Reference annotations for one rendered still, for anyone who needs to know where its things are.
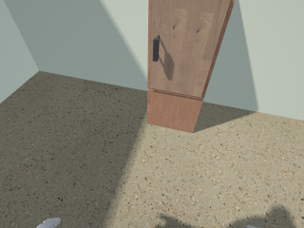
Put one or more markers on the left robot hand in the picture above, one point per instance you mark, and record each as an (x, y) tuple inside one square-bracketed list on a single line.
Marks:
[(50, 223)]

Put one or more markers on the handle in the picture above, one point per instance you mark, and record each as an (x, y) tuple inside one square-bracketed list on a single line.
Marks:
[(156, 46)]

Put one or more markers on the cupboard door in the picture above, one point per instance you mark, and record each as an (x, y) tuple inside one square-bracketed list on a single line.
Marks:
[(189, 33)]

